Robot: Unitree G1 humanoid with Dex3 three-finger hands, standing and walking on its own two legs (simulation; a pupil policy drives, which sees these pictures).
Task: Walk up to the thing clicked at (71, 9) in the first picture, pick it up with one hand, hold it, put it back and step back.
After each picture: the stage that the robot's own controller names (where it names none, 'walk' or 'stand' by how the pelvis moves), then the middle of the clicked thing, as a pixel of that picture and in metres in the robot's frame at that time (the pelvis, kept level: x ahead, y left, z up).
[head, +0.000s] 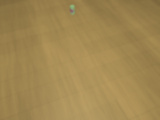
stand; (72, 9) +2.07 +0.19 -0.72
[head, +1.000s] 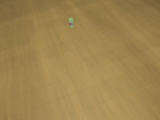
walk; (71, 22) +1.91 +0.35 -0.72
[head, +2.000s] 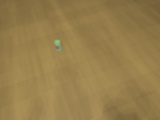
walk; (58, 45) +1.29 +0.42 -0.72
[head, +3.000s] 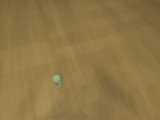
walk; (57, 81) +0.82 +0.31 -0.71
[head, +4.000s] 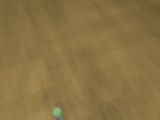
walk; (57, 114) +0.49 +0.24 -0.70
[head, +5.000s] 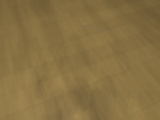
stand; out of the picture +0.31 +0.24 -0.70
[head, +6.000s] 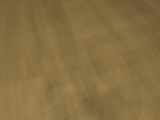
stand; out of the picture +0.31 +0.21 -0.72
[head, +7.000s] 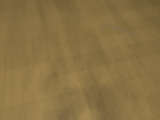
stand; out of the picture +0.34 +0.16 -0.70
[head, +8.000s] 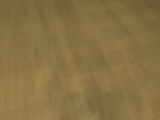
stand; out of the picture +0.37 +0.17 -0.72
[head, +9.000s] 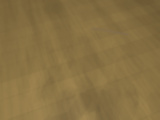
stand; out of the picture +0.33 +0.19 -0.72
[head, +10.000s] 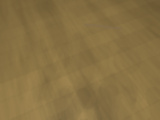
stand; out of the picture +0.32 +0.22 -0.71
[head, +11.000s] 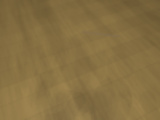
stand; out of the picture +0.30 +0.21 -0.72
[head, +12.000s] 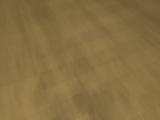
stand; out of the picture +0.32 +0.21 -0.73
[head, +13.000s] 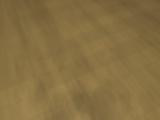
stand; out of the picture +0.30 +0.22 -0.72
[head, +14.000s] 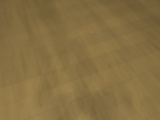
stand; out of the picture +0.32 +0.19 -0.73
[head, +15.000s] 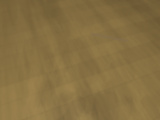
stand; out of the picture +0.32 +0.17 -0.73
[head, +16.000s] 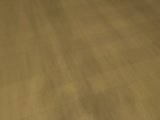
go down; out of the picture +0.32 +0.17 -0.73
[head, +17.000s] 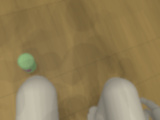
go down; (27, 63) +0.40 +0.23 -0.33
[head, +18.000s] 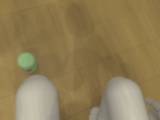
approach; (27, 63) +0.40 +0.24 -0.30
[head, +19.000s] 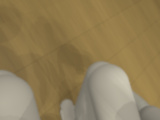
close in; out of the picture +0.38 +0.29 -0.22
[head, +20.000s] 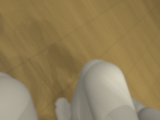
close; out of the picture +0.37 +0.29 -0.21
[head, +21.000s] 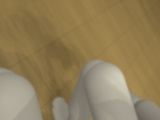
lift; out of the picture +0.35 +0.30 -0.22
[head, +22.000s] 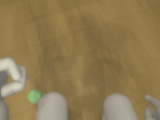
close; (37, 97) +0.33 +0.25 -0.40
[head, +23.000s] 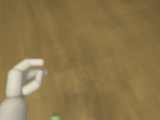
close; out of the picture +0.38 +0.21 -0.70
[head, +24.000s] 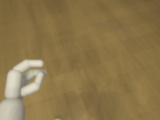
hold; out of the picture +0.38 +0.20 -0.71
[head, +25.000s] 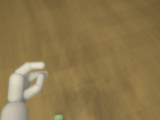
hold; out of the picture +0.38 +0.19 -0.69
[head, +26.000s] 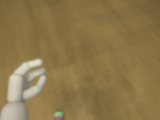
stand; out of the picture +0.39 +0.18 -0.69
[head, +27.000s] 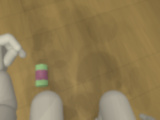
crouch; (41, 75) +0.43 +0.21 -0.43
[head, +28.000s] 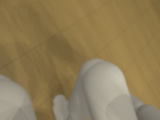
lower; out of the picture +0.40 +0.29 -0.25
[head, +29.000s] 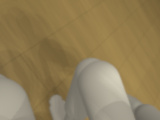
lower; out of the picture +0.40 +0.31 -0.24
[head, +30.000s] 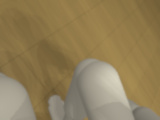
lower; out of the picture +0.40 +0.31 -0.24
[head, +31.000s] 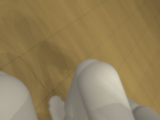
lower; out of the picture +0.40 +0.31 -0.24
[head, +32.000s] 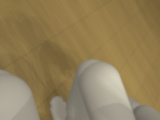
lower; out of the picture +0.40 +0.30 -0.24
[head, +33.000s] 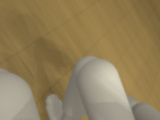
withdraw; out of the picture +0.42 +0.26 -0.24
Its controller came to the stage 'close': yes
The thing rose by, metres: 0.25
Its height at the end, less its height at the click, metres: -0.02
